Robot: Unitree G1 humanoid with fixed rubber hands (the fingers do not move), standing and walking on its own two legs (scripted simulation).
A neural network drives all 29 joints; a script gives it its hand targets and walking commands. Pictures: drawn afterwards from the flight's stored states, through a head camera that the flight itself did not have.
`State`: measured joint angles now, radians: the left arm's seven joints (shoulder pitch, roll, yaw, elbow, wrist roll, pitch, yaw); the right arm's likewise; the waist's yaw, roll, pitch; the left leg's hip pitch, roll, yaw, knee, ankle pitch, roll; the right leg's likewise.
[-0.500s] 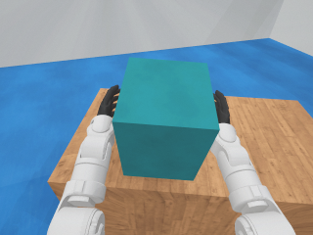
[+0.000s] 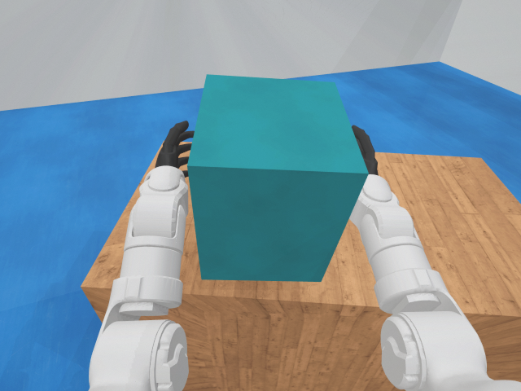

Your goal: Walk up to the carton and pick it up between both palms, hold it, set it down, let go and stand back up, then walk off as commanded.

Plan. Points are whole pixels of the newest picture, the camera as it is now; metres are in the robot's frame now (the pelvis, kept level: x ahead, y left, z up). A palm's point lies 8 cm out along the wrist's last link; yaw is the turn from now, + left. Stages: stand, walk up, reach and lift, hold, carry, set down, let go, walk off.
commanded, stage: reach and lift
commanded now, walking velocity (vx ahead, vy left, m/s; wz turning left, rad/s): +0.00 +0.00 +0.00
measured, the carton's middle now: (266, 183) +0.40 -0.02 +0.16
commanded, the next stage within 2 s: hold in 0.98 s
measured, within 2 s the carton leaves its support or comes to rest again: neither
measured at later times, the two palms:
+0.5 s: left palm (152, 158) +0.39 +0.14 +0.22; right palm (352, 145) +0.40 -0.15 +0.23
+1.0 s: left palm (152, 151) +0.38 +0.14 +0.24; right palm (359, 132) +0.39 -0.15 +0.25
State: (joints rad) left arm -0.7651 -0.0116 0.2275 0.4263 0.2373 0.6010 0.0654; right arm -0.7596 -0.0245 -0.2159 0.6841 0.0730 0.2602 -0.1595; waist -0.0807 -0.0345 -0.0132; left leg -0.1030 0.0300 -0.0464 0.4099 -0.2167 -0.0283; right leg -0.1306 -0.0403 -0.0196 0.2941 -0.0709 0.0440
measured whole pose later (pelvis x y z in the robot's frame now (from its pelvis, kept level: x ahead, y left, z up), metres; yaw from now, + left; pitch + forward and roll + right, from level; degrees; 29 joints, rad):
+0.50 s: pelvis +0.02 -0.01 +0.00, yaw +2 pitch -6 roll -2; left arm -0.76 0.03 0.27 0.40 0.17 0.71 0.05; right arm -0.85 -0.08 -0.08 0.65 0.21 0.47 -0.26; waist -0.09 0.00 -0.08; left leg -0.08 0.04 -0.09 0.42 -0.25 -0.04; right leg -0.09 -0.03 -0.06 0.31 -0.12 0.04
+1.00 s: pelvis +0.02 +0.00 +0.00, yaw +2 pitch -5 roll -2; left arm -0.77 0.00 0.26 0.29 0.18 0.84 0.08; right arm -0.89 -0.14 -0.05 0.61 0.28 0.57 -0.25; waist -0.08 0.02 -0.11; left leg -0.11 0.05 -0.09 0.46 -0.27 -0.04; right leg -0.10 -0.02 -0.04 0.31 -0.12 0.04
